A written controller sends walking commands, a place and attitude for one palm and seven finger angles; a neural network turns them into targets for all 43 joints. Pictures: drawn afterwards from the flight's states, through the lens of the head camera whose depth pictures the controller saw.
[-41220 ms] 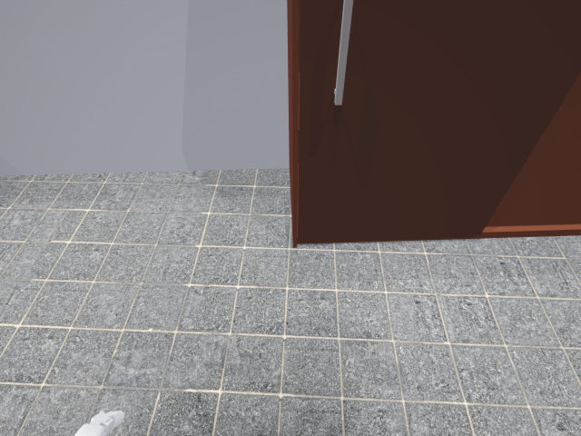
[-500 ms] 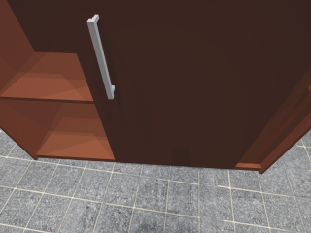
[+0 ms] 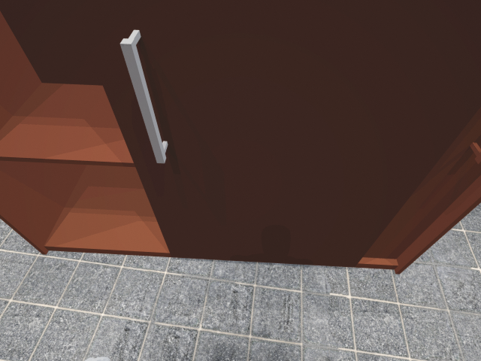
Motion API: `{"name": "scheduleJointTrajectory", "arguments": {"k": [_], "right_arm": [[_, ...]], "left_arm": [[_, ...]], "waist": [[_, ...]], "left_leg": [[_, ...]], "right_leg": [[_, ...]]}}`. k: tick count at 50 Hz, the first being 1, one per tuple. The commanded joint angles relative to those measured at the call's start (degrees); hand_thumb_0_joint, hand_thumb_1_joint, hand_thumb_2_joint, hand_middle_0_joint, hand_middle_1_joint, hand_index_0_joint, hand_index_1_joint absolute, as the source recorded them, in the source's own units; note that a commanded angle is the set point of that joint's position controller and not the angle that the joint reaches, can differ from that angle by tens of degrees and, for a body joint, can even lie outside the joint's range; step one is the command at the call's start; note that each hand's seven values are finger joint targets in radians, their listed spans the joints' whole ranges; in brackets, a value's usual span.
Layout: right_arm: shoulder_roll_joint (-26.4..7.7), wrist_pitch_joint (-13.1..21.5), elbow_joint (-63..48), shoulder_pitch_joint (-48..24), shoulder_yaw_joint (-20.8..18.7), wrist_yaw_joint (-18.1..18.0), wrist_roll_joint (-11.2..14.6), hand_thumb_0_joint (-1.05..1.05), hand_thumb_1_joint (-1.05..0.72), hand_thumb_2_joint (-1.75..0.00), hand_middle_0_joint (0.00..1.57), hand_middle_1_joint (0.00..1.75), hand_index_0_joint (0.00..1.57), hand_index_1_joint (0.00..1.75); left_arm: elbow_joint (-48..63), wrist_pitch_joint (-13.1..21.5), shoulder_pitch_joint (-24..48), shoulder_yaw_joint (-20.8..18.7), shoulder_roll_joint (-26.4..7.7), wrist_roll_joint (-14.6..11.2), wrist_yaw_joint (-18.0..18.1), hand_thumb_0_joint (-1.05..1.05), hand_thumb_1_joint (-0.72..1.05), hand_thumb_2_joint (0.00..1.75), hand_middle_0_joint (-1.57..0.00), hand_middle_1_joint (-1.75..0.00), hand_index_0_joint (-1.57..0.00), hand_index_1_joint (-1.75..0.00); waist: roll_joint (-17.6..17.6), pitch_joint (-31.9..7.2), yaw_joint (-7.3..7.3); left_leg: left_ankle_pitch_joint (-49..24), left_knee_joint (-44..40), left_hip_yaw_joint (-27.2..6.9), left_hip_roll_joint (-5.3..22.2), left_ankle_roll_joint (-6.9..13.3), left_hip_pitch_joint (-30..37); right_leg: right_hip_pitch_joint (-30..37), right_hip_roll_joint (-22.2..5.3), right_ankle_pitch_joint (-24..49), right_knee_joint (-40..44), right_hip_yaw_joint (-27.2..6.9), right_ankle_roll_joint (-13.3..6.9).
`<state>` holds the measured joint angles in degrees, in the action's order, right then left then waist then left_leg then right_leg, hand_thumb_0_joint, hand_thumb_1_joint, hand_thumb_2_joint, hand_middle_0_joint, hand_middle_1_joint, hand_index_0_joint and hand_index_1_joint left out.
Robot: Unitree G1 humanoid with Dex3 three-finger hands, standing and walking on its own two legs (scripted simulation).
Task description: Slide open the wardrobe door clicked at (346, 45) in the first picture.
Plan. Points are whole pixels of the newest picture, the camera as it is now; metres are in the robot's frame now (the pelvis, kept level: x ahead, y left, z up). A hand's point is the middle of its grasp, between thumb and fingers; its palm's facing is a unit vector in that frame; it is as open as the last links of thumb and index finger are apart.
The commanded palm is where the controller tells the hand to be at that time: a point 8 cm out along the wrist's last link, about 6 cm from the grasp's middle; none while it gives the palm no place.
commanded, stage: look to check the result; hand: left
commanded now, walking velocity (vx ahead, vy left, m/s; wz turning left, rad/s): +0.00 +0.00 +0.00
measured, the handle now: (150, 106) +0.58 +0.22 +0.10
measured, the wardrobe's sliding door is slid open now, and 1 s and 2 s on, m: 0.58 0.58 0.58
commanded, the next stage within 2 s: stand and wait in 0.40 s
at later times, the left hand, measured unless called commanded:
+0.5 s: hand out of the picture +0.10 +0.22 -0.16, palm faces -0.04 -0.94 -0.33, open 7.4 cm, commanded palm none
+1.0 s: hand out of the picture +0.11 +0.21 -0.15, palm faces -0.05 -0.94 -0.34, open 7.4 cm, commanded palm none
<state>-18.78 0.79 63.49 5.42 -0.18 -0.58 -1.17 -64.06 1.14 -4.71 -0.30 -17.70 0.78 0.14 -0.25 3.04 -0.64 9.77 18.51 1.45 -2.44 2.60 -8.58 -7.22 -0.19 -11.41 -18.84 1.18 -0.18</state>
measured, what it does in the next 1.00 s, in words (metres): stands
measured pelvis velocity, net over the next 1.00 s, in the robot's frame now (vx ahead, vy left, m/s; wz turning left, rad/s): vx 0.02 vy -0.03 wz -0.02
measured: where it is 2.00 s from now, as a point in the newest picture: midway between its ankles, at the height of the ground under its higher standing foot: outside the picture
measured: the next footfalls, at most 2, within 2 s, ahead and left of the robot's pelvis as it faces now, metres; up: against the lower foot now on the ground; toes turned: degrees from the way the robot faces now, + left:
none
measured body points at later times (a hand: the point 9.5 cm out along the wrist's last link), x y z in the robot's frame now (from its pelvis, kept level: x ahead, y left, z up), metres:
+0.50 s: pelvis +0.02 -0.02 +0.00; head +0.04 -0.02 +0.45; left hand +0.11 +0.27 -0.13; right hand +0.10 -0.31 -0.14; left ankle +0.00 +0.09 -0.75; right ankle -0.02 -0.12 -0.75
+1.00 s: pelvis +0.02 -0.03 +0.00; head +0.04 -0.04 +0.45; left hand +0.11 +0.26 -0.13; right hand +0.08 -0.33 -0.14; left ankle +0.00 +0.09 -0.75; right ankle -0.02 -0.12 -0.75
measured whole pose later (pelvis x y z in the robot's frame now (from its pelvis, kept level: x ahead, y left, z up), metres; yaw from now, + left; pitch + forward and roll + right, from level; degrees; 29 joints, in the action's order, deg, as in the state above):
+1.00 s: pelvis +0.02 -0.03 +0.00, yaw -1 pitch -1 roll +0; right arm -19.4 0.1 64.3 5.9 0.2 -0.8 -1.0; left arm -64.5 1.3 -4.8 -0.2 -18.2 0.4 0.3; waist -0.8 3.5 -0.8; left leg 10.4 16.3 1.6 0.4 -0.2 -4.9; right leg -3.5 2.7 -11.2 -15.6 0.9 -2.8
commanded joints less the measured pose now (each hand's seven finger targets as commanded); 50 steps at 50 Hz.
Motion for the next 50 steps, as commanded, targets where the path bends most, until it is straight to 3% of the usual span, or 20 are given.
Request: {"name": "scheduleJointTrajectory", "arguments": {"k": [1, 3, 14, 38, 50], "right_arm": [[-11.0, 1.0, -3.1, -1.8, -2.3, -0.6, 0.4, 0.0, -0.9, -0.9, 0.2, 0.3, 0.2, 0.3], [-11.3, 0.9, -3.0, -2.2, -2.2, -0.6, 0.4, 0.0, -0.9, -0.9, 0.2, 0.3, 0.2, 0.3], [-11.8, 0.8, -3.1, -2.3, -2.1, -0.7, 0.5, 0.0, -0.9, -0.9, 0.2, 0.3, 0.2, 0.3], [-11.6, 0.6, -2.8, -1.9, -2.0, -0.9, 0.4, 0.0, -0.9, -0.9, 0.2, 0.3, 0.2, 0.3], [-11.7, 0.5, -2.5, -0.9, -2.0, -1.0, 0.4, 0.0, -0.9, -0.9, 0.2, 0.3, 0.2, 0.3]], "left_arm": [[3.0, 1.2, 1.3, -2.1, -11.4, -0.1, 0.6, 0.0, 0.9, 0.9, -0.2, -0.3, -0.2, -0.3], [3.0, 1.1, 1.5, -2.1, -11.5, -0.1, 0.6, 0.0, 0.9, 0.9, -0.2, -0.3, -0.2, -0.3], [3.0, 1.4, 1.3, -2.2, -12.4, -0.1, 0.8, 0.0, 0.9, 0.9, -0.2, -0.3, -0.2, -0.3], [3.0, 1.4, 1.6, -2.4, -12.2, -0.3, 0.8, 0.0, 0.9, 0.9, -0.2, -0.3, -0.2, -0.3], [3.1, 1.5, 1.6, -2.5, -12.6, -0.4, 1.0, 0.0, 0.9, 0.9, -0.2, -0.3, -0.2, -0.3]], "waist": [[0.0, -7.0, 0.05], [-0.1, -6.1, 0.12], [1.5, -7.9, 0.1], [0.7, -5.4, 0.09], [1.2, -6.3, 0.02]], "left_leg": [[-14.1, -2.1, -7.7, 9.7, -0.8, 4.3], [-12.3, -2.7, -7.9, 9.7, -0.9, 3.8], [-16.8, -1.7, -7.3, 9.9, -1.0, 6.6], [-12.0, -3.0, -6.2, 10.2, -1.6, 5.8], [-11.6, -2.6, -5.7, 10.2, -1.7, 5.9]], "right_leg": [[1.9, -7.5, 11.8, 2.2, -5.6, -2.0], [1.9, -7.4, 10.2, 2.9, -5.8, -2.0], [3.7, -7.6, 16.3, 2.8, -5.9, -2.1], [3.8, -7.5, 15.9, 4.6, -7.2, -2.3], [4.9, -7.6, 17.9, 4.7, -7.5, -2.1]]}}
